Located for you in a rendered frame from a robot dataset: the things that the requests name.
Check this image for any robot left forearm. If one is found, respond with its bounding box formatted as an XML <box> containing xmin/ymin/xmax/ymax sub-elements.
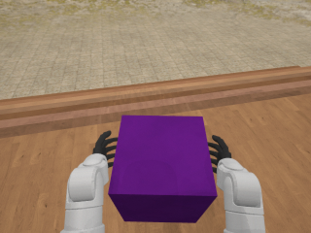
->
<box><xmin>60</xmin><ymin>153</ymin><xmax>109</xmax><ymax>233</ymax></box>

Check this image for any carton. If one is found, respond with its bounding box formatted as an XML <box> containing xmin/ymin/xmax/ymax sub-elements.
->
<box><xmin>108</xmin><ymin>115</ymin><xmax>218</xmax><ymax>223</ymax></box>

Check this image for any right robot hand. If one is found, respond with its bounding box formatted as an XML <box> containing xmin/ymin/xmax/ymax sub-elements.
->
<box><xmin>207</xmin><ymin>135</ymin><xmax>232</xmax><ymax>174</ymax></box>

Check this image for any robot right forearm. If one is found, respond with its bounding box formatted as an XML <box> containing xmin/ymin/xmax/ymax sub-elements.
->
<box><xmin>217</xmin><ymin>158</ymin><xmax>266</xmax><ymax>233</ymax></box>

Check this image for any left robot hand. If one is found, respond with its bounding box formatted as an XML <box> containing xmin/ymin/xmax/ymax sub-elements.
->
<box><xmin>92</xmin><ymin>130</ymin><xmax>118</xmax><ymax>168</ymax></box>

